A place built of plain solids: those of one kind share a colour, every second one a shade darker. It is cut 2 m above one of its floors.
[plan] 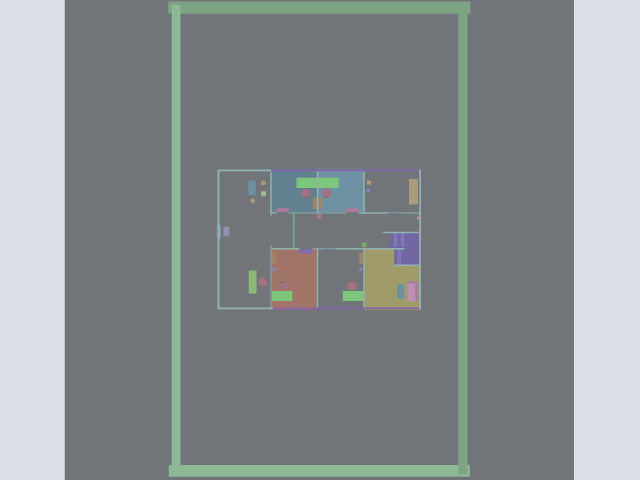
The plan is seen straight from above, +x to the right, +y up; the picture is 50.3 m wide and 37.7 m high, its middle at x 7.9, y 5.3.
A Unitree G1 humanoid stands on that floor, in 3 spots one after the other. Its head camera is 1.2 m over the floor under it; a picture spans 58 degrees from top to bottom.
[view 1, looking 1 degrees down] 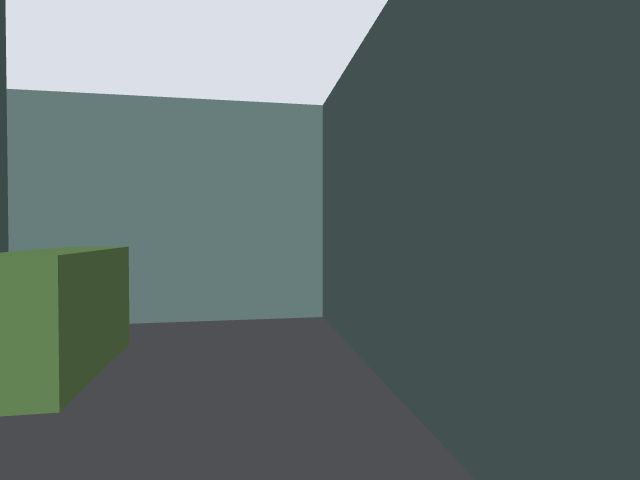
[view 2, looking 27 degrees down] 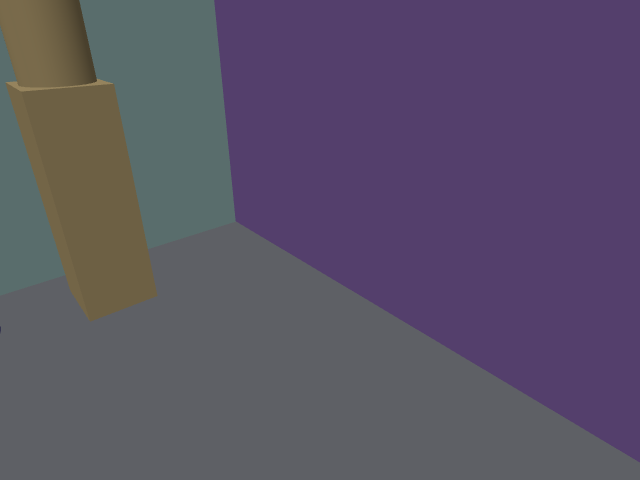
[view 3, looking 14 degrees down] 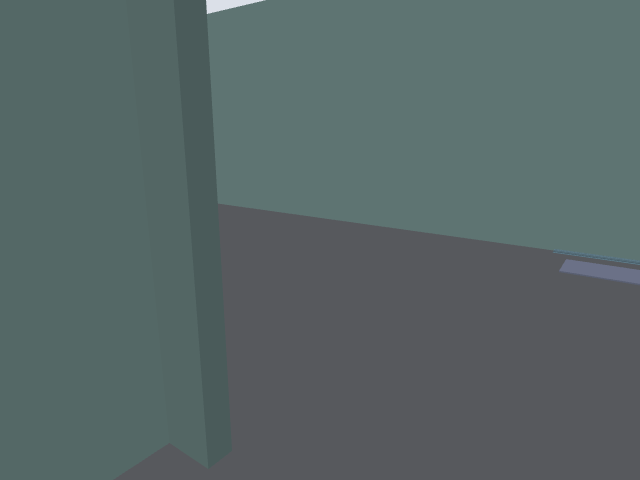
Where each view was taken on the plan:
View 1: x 1.10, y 6.02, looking -100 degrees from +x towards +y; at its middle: wall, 6.12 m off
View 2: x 13.76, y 9.39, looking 139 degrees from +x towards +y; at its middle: glazing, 2.23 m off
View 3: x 4.96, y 6.02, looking -144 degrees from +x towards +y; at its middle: ground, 4.96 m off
